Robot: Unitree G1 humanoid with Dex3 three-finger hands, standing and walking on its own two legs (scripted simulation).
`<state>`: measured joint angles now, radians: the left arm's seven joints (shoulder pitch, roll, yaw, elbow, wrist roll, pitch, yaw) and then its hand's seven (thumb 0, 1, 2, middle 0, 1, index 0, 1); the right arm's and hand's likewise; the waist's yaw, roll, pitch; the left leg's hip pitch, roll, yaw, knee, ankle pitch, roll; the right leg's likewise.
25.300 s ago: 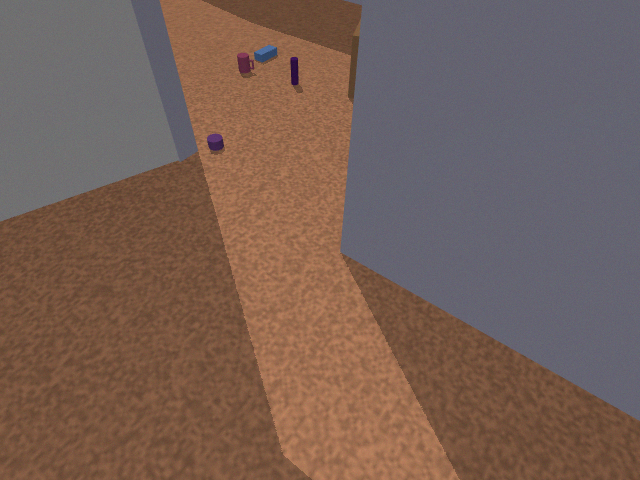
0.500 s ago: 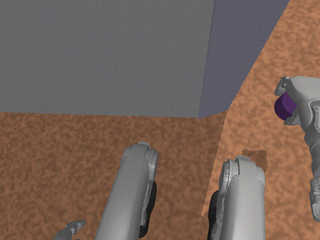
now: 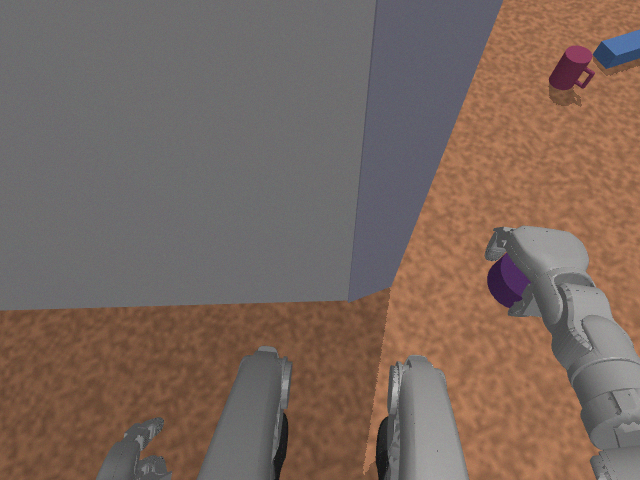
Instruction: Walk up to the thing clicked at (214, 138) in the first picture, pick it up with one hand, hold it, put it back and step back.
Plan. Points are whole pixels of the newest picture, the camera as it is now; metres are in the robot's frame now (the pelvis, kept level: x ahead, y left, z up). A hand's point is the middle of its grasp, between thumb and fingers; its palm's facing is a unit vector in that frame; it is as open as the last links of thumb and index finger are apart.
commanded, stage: lift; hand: right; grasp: from above
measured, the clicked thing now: (522, 278) +0.41 -0.26 -0.10
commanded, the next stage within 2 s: hold in 0.80 s
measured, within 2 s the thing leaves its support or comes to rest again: neither
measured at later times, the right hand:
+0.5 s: hand (581, 263) +0.36 -0.23 +0.07, palm faces -0.45 +0.08 -0.89, open 9.6 cm
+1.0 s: hand (611, 205) +0.38 -0.23 +0.14, palm faces -0.44 +0.09 -0.89, open 9.6 cm
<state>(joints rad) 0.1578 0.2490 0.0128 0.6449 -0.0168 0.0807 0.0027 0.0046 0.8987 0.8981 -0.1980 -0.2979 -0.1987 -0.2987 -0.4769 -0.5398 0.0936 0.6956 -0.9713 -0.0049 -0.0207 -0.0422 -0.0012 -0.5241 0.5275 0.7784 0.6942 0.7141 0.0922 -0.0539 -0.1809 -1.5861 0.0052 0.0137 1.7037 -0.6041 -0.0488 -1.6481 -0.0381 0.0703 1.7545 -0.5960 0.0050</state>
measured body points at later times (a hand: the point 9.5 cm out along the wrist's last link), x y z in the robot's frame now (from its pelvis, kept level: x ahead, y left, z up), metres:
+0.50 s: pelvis +0.03 +0.00 +0.15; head +0.10 +0.00 +0.59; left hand +0.14 +0.27 +0.03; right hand +0.38 -0.23 +0.12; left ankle +0.09 +0.15 -0.50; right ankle +0.09 -0.12 -0.50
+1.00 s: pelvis +0.08 +0.00 +0.21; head +0.12 +0.01 +0.66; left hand +0.17 +0.27 +0.08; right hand +0.40 -0.23 +0.19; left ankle +0.09 +0.15 -0.50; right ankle +0.09 -0.12 -0.50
